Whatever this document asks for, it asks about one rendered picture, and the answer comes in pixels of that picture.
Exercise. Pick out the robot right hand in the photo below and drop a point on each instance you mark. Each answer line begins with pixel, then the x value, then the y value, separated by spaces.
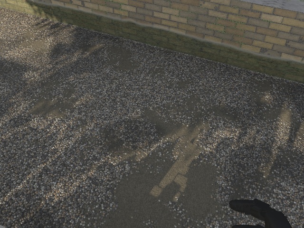
pixel 259 210

